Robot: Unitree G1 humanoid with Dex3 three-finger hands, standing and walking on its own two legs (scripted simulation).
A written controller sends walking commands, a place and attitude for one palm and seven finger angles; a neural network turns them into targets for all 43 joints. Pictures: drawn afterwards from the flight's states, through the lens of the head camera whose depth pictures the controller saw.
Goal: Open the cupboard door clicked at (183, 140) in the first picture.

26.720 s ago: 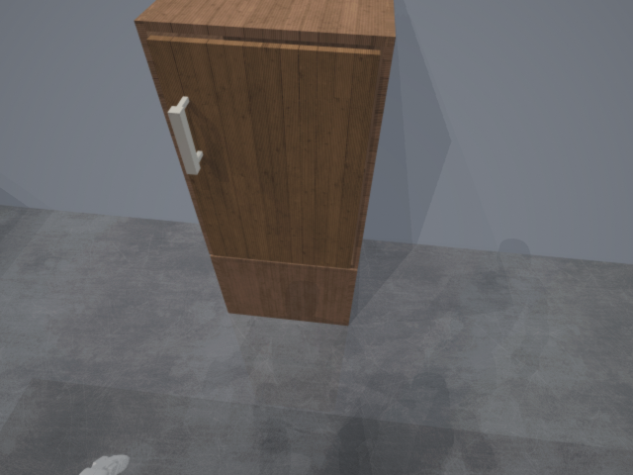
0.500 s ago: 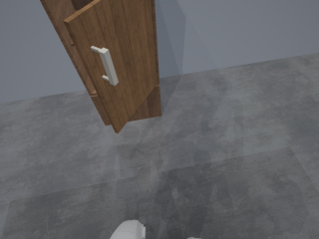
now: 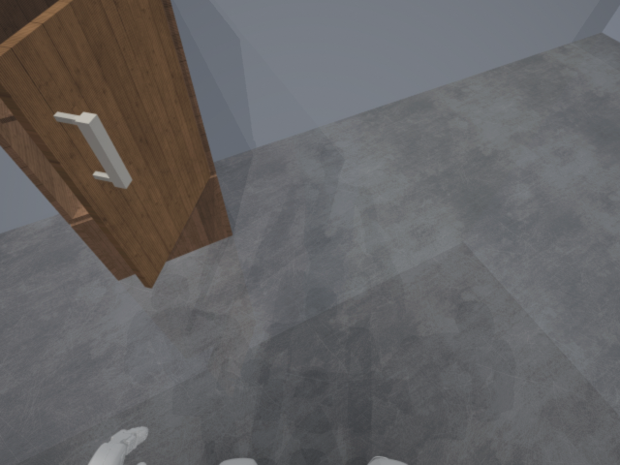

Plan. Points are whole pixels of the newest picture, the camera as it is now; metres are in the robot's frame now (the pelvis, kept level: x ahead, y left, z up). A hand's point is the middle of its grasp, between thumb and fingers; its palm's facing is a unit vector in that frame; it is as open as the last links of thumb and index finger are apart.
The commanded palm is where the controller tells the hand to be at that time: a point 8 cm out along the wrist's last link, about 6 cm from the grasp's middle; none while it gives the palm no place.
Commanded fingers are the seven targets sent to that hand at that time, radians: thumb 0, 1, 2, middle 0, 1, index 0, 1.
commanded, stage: walk to a spot facing it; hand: left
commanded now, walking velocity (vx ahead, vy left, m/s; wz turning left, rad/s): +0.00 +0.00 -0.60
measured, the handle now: (94, 151) +0.53 +0.40 +0.04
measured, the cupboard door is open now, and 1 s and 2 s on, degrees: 49 49 49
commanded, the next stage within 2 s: none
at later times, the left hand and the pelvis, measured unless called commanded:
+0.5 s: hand (241, 401) +0.21 +0.13 -0.15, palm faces -0.36 -0.91 -0.21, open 7.4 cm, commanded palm none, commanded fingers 0.00 0.90 0.90 -0.20 -0.30 -0.20 -0.30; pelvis +0.02 -0.03 +0.00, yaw -19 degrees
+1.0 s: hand (320, 307) +0.37 +0.02 -0.15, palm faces -0.58 -0.80 -0.16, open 7.4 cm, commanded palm none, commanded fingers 0.00 0.90 0.90 -0.20 -0.30 -0.20 -0.30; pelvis +0.18 -0.08 +0.02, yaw -35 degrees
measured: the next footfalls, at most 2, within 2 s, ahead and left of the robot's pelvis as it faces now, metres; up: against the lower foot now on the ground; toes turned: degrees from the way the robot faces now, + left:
right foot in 0.02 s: +0.05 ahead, -0.14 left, +0.00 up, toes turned -2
right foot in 0.48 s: +0.03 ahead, -0.16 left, +0.00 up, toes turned -24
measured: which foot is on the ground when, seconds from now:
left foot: down 0.00-0.48, up 0.50-0.74, down 0.76-1.00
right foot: up 0.00-0.00, down 0.02-0.20, up 0.22-0.46, down 0.48-0.76, up 0.78-1.00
